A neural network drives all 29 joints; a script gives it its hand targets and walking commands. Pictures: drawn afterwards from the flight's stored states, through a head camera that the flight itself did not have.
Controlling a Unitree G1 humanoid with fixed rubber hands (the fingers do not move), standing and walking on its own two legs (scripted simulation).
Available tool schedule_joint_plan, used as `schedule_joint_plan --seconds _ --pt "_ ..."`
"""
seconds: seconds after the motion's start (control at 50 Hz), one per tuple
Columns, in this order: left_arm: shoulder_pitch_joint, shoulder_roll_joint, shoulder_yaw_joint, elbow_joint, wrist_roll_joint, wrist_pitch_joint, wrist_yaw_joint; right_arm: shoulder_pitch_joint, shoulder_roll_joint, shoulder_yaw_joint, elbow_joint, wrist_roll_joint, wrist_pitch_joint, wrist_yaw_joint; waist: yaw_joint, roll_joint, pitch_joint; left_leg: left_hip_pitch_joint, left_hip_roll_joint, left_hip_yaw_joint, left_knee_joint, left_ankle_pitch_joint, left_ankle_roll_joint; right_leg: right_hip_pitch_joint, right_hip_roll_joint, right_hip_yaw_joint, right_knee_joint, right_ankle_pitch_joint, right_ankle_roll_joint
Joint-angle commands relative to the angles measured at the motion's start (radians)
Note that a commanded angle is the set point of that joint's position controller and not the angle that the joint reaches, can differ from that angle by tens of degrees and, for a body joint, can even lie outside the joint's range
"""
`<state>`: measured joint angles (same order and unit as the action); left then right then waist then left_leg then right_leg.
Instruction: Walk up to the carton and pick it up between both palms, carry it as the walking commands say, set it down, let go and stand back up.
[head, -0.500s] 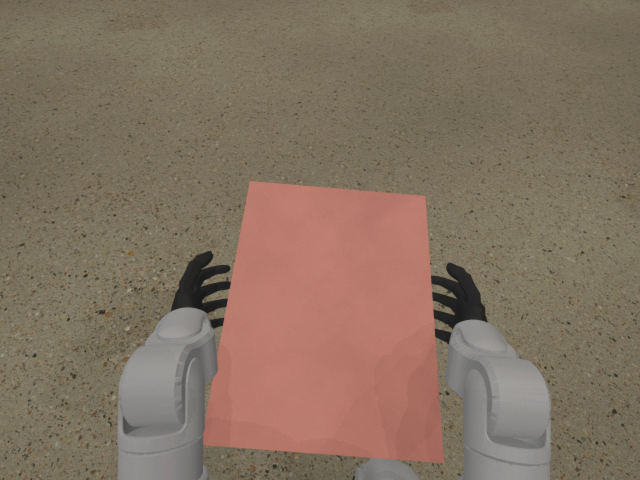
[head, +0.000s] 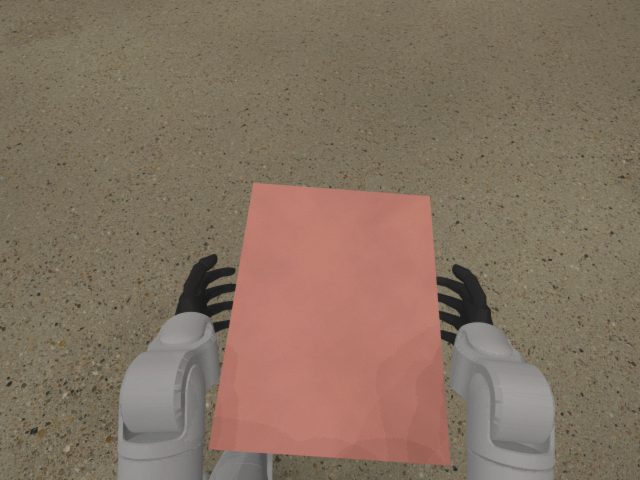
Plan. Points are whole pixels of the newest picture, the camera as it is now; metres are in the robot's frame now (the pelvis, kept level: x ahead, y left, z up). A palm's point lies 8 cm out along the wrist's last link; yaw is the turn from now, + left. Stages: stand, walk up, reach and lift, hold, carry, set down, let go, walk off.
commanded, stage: carry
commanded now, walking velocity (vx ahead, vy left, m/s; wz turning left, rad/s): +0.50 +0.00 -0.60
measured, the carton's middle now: (330, 324) +0.29 +0.01 -0.02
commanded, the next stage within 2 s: none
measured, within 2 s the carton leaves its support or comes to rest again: neither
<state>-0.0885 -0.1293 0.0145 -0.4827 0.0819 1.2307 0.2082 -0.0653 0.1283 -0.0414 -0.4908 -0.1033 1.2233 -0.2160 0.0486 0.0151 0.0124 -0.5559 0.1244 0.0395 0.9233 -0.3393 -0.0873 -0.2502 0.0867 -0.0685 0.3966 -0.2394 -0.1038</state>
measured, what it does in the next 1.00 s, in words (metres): walks ahead, turning right: left foot, then right foot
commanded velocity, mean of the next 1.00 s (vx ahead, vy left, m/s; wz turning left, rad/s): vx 0.50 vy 0.00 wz -0.60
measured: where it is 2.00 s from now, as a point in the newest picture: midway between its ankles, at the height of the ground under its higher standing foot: (495, 242)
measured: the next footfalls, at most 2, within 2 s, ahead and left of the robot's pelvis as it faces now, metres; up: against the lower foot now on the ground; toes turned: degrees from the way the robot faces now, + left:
left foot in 0.16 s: +0.28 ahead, +0.13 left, +0.00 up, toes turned +2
right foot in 0.64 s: +0.50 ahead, -0.21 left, +0.00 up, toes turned -32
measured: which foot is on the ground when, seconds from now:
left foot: up 0.00-0.14, down 0.16-0.64, up 0.66-0.96, down 0.98-1.00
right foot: down 0.00-0.18, up 0.20-0.62, down 0.64-1.00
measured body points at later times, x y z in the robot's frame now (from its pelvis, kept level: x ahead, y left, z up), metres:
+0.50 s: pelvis +0.32 -0.01 +0.01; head +0.34 +0.01 +0.46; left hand +0.63 +0.03 +0.09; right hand +0.50 -0.25 +0.10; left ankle +0.24 +0.12 -0.74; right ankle +0.36 -0.19 -0.69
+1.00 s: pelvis +0.62 -0.18 -0.01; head +0.65 -0.18 +0.44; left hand +0.92 -0.21 +0.08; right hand +0.74 -0.46 +0.08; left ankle +0.75 -0.14 -0.74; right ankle +0.47 -0.19 -0.74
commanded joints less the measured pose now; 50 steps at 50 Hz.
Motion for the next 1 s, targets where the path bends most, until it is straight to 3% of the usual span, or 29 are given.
schedule_joint_plan --seconds 0.0,0.08,0.12,0.14,0.16,0.18,0.2,0.22,0.24,0.28,0.38,0.5,0.54,0.58,0.6,0.62,0.64,0.66,0.68,0.7,0.72,0.74,0.8,0.86,0.92,0.96,0.98 --pt "-0.386 -1.034 -0.645 -0.168 -0.413 -0.053 -0.292 -0.424 1.057 0.671 -0.172 0.409 -0.064 0.268 -0.028 -0.12 -0.387 0.046 -0.041 0.052 -0.195 0.15 0.005 0.306 -0.25 0.193 -0.084 0.612 -0.091" --pt "-0.314 -0.933 -0.611 -0.158 -0.375 -0.029 -0.271 -0.405 0.976 0.673 -0.164 0.415 -0.035 0.261 -0.018 -0.157 -0.324 0.161 -0.085 0.135 -0.417 0.225 0.004 0.261 -0.208 0.158 -0.036 0.623 -0.057" --pt "-0.309 -0.892 -0.6 -0.148 -0.362 -0.011 -0.258 -0.381 0.948 0.66 -0.132 0.415 -0.016 0.258 -0.04 -0.117 -0.354 0.411 -0.077 0.169 -0.567 0.288 0.017 0.149 -0.167 0.116 0.111 0.537 -0.015" --pt "-0.318 -0.869 -0.599 -0.142 -0.356 0.0 -0.255 -0.344 0.93 0.643 -0.097 0.411 -0.009 0.254 -0.067 -0.042 -0.435 0.685 0.021 0.074 -0.584 0.265 0.058 -0.026 -0.13 0.076 0.303 0.424 0.022" --pt "-0.344 -0.87 -0.615 -0.16 -0.367 0.011 -0.258 -0.337 0.907 0.622 -0.082 0.396 -0.006 0.251 -0.075 0.217 -0.55 0.896 0.347 -0.337 -0.638 0.188 0.183 -0.273 -0.051 0.021 0.599 0.066 0.062" --pt "-0.377 -0.874 -0.628 -0.144 -0.372 0.019 -0.267 -0.325 0.928 0.618 -0.047 0.376 -0.009 0.246 -0.065 0.308 -0.52 0.875 0.444 -0.509 -0.688 0.243 0.268 -0.406 -0.042 0.043 0.756 -0.232 0.062" --pt "-0.407 -0.897 -0.638 -0.121 -0.38 0.024 -0.273 -0.335 0.952 0.605 -0.057 0.372 -0.008 0.243 -0.064 0.18 -0.472 0.799 0.43 -0.414 -0.68 0.309 0.279 -0.43 -0.122 0.102 0.836 -0.196 0.056" --pt "-0.431 -0.926 -0.647 -0.115 -0.391 0.023 -0.278 -0.364 0.967 0.597 -0.07 0.373 -0.013 0.245 -0.064 0.077 -0.414 0.734 0.398 -0.298 -0.688 0.363 0.258 -0.434 -0.167 0.123 0.83 -0.137 0.059" --pt "-0.443 -0.955 -0.642 -0.104 -0.389 0.019 -0.279 -0.401 0.989 0.603 -0.08 0.387 -0.016 0.251 -0.062 0.037 -0.362 0.692 0.349 -0.175 -0.705 0.342 0.215 -0.434 -0.203 0.127 0.757 -0.085 0.069" --pt "-0.441 -0.992 -0.626 -0.082 -0.373 0.01 -0.278 -0.452 1.02 0.617 -0.094 0.404 -0.018 0.263 -0.06 0.072 -0.302 0.645 0.29 -0.017 -0.744 0.291 0.164 -0.406 -0.21 0.073 0.622 -0.029 0.083" --pt "-0.4 -0.985 -0.607 -0.058 -0.346 0.006 -0.245 -0.457 0.96 0.613 -0.115 0.427 -0.003 0.277 -0.06 0.129 -0.255 0.672 0.248 0.168 -0.74 0.433 0.147 -0.425 -0.186 -0.037 0.442 0.072 0.081" --pt "-0.404 -0.966 -0.598 -0.065 -0.331 0.016 -0.23 -0.466 0.917 0.607 -0.125 0.431 0.011 0.284 -0.054 0.194 -0.198 0.712 0.243 0.297 -0.659 0.66 0.088 -0.35 -0.136 -0.148 0.253 0.165 0.034" --pt "-0.406 -0.954 -0.598 -0.067 -0.334 0.021 -0.231 -0.462 0.904 0.598 -0.124 0.42 0.015 0.283 -0.043 0.22 -0.227 0.713 0.237 0.336 -0.535 0.876 0.059 -0.237 -0.07 -0.207 0.22 0.122 0.01" --pt "-0.412 -0.947 -0.592 -0.065 -0.335 0.027 -0.234 -0.43 0.89 0.587 -0.114 0.403 0.016 0.28 -0.034 0.231 -0.291 0.7 0.227 0.354 -0.268 0.985 0.035 -0.082 0.005 -0.254 0.155 0.08 -0.009" --pt "-0.398 -0.951 -0.591 -0.062 -0.339 0.03 -0.238 -0.428 0.881 0.579 -0.111 0.396 0.017 0.278 -0.007 0.205 -0.346 0.582 0.195 0.354 -0.043 0.911 0.008 0.122 0.033 -0.227 0.07 0.113 -0.034" --pt "-0.387 -0.961 -0.596 -0.058 -0.35 0.032 -0.242 -0.458 0.869 0.564 -0.104 0.391 0.017 0.278 0.025 0.133 -0.363 0.296 0.147 0.273 0.211 0.509 -0.014 0.342 -0.069 0.005 0.059 0.13 -0.091" --pt "-0.39 -0.961 -0.607 -0.046 -0.358 0.028 -0.24 -0.424 0.881 0.583 -0.117 0.379 0.02 0.273 -0.022 -0.258 -0.403 -0.062 -0.042 0.17 0.475 -0.216 -0.052 0.512 -0.359 0.628 -0.059 0.351 -0.248" --pt "-0.411 -0.983 -0.638 -0.065 -0.398 0.028 -0.248 -0.37 0.905 0.572 -0.083 0.365 0.017 0.267 -0.03 -0.183 -0.449 -0.203 -0.028 -0.005 0.579 -0.267 -0.033 0.609 -0.403 0.651 -0.049 0.537 -0.287" --pt "-0.411 -1.015 -0.639 -0.053 -0.409 0.021 -0.259 -0.384 0.95 0.579 -0.077 0.38 0.008 0.269 -0.033 -0.113 -0.455 -0.207 0.012 -0.062 0.556 -0.221 -0.016 0.573 -0.396 0.571 -0.025 0.63 -0.266" --pt "-0.409 -1.064 -0.643 -0.06 -0.414 0.005 -0.273 -0.415 0.998 0.602 -0.097 0.391 -0.01 0.274 -0.032 -0.047 -0.404 -0.164 0.046 -0.069 0.454 -0.128 -0.008 0.461 -0.367 0.461 -0.025 0.606 -0.217" --pt "-0.418 -1.108 -0.651 -0.082 -0.429 -0.01 -0.282 -0.433 1.04 0.617 -0.12 0.404 -0.027 0.277 -0.032 -0.029 -0.387 -0.105 0.06 -0.066 0.302 -0.089 -0.008 0.371 -0.334 0.377 -0.044 0.545 -0.165" --pt "-0.43 -1.127 -0.646 -0.084 -0.436 -0.023 -0.291 -0.452 1.066 0.623 -0.127 0.405 -0.042 0.278 -0.033 -0.06 -0.379 -0.029 0.052 -0.045 0.161 -0.089 -0.007 0.31 -0.304 0.303 -0.068 0.504 -0.131" --pt "-0.438 -1.105 -0.663 -0.147 -0.437 -0.061 -0.304 -0.453 1.093 0.652 -0.155 0.403 -0.074 0.276 -0.03 -0.128 -0.388 0.045 -0.015 0.014 -0.061 -0.019 0.001 0.289 -0.297 0.266 -0.133 0.508 -0.14" --pt "-0.381 -1.03 -0.658 -0.179 -0.412 -0.065 -0.29 -0.415 1.047 0.659 -0.172 0.409 -0.079 0.27 -0.03 -0.12 -0.386 0.114 -0.05 0.059 -0.272 0.131 0.009 0.296 -0.25 0.182 -0.093 0.569 -0.087" --pt "-0.312 -0.949 -0.633 -0.169 -0.376 -0.044 -0.271 -0.386 0.978 0.66 -0.167 0.413 -0.056 0.264 -0.022 -0.131 -0.354 0.227 -0.072 0.126 -0.431 0.195 0.004 0.254 -0.214 0.149 -0.042 0.575 -0.059" --pt "-0.31 -0.899 -0.617 -0.156 -0.358 -0.023 -0.258 -0.353 0.947 0.651 -0.134 0.413 -0.034 0.259 -0.051 -0.086 -0.385 0.527 -0.04 0.141 -0.594 0.289 0.024 0.093 -0.162 0.1 0.119 0.446 -0.007" --pt "-0.316 -0.876 -0.616 -0.147 -0.353 -0.01 -0.256 -0.331 0.919 0.633 -0.11 0.406 -0.025 0.255 -0.066 0.022 -0.452 0.748 0.114 -0.02 -0.625 0.164 0.076 -0.077 -0.117 0.058 0.309 0.301 0.029"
